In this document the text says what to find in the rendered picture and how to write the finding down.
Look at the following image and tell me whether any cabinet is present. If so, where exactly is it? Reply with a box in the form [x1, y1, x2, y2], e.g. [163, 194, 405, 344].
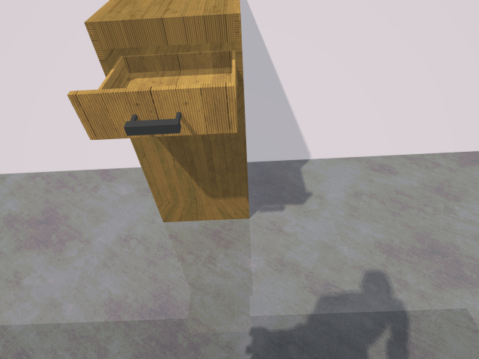
[85, 0, 249, 222]

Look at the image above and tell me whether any handle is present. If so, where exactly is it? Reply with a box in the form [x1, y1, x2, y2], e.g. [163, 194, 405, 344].
[124, 112, 181, 136]

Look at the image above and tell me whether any drawer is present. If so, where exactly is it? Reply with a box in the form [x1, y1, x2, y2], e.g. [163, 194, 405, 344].
[67, 50, 237, 140]

